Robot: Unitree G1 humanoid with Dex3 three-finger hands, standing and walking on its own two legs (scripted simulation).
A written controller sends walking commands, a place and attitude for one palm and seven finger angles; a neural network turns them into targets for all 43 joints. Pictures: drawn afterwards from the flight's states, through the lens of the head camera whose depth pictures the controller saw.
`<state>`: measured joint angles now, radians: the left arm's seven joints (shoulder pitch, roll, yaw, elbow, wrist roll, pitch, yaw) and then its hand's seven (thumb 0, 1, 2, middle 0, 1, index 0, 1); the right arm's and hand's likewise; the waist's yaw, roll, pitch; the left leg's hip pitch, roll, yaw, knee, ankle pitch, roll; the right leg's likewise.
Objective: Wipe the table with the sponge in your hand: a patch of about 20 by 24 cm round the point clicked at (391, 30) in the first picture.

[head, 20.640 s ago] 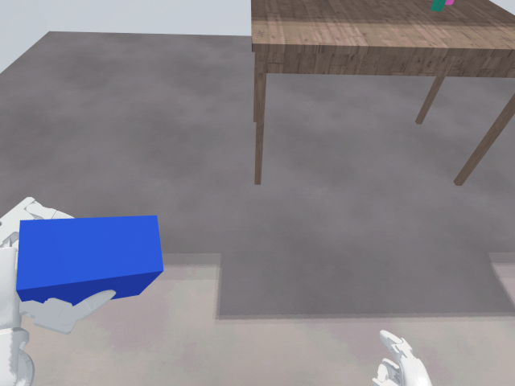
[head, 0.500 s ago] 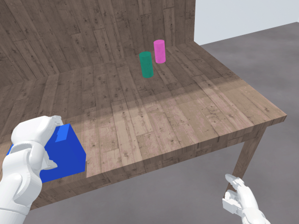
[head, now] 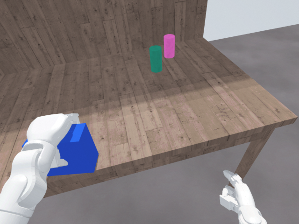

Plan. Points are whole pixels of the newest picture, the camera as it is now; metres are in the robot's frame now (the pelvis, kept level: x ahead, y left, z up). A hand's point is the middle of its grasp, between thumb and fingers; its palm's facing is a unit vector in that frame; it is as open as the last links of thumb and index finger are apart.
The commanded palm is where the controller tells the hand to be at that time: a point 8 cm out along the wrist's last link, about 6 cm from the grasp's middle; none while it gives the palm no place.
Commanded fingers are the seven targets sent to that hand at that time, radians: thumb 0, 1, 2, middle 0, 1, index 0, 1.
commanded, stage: lower the sponge onto the table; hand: left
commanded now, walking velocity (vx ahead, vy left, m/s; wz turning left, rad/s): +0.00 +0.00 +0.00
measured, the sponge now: (68, 155) +0.25 +0.28 +0.06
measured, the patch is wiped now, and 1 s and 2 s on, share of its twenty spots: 0.00 0.05 0.25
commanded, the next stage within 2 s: wipe forward along the first lane in 1.18 s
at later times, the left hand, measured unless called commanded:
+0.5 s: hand (56, 130) +0.28 +0.29 +0.14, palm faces +0.11 -0.05 -0.99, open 10.3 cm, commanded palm +0.23 +0.30 +0.19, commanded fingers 0.00 0.10 1.30 -1.20 -1.60 -1.20 -1.60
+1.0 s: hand (51, 140) +0.26 +0.31 +0.11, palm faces +0.01 -0.04 -1.00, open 10.3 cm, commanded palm +0.23 +0.30 +0.17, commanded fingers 0.00 0.10 1.30 -1.20 -1.60 -1.20 -1.60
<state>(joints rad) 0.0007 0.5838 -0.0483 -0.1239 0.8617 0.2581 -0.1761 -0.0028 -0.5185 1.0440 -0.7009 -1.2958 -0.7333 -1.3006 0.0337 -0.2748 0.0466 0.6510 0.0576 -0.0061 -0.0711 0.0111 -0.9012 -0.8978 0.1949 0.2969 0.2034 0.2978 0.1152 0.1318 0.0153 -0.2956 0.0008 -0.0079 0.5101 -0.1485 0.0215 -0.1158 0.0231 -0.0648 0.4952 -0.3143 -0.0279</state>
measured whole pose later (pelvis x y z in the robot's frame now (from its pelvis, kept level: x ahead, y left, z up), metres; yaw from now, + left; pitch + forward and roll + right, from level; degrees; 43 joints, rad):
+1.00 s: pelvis +0.01 -0.01 +0.00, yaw +0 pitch -3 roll -1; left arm -0.02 0.57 0.03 0.03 0.89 0.26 -0.06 0.00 -0.52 1.05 -0.69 -1.31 -0.73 -1.31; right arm 0.06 -0.27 0.04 0.68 0.06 0.03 -0.05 0.01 -0.90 -0.90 0.20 0.30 0.20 0.30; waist 0.11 0.12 -0.01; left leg -0.31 0.01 -0.02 0.53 -0.16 0.01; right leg -0.12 0.04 -0.07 0.49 -0.32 -0.04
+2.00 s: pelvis +0.00 +0.01 -0.01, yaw +0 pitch +2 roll -2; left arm -0.33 0.60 0.02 0.40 0.94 0.20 -0.07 0.01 -0.54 1.07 -0.71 -1.31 -0.74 -1.32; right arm 0.18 -0.31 0.01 0.69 0.09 0.11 -0.05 0.01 -0.90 -0.90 0.20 0.30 0.20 0.30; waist 0.06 0.12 -0.06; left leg -0.46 0.00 -0.02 0.61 -0.19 0.03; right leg -0.26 0.03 -0.07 0.58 -0.35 -0.02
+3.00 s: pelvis +0.01 +0.02 -0.01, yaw -1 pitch +9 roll -3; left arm -0.73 0.73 0.07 0.92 1.03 0.05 -0.05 0.02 -0.56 1.08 -0.72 -1.32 -0.74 -1.34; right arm 0.27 -0.31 -0.01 0.70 0.09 0.16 -0.04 0.01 -0.90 -0.90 0.20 0.30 0.20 0.30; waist -0.02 0.08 -0.08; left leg -0.61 0.02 -0.01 0.66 -0.21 0.04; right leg -0.40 0.04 -0.05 0.60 -0.35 -0.01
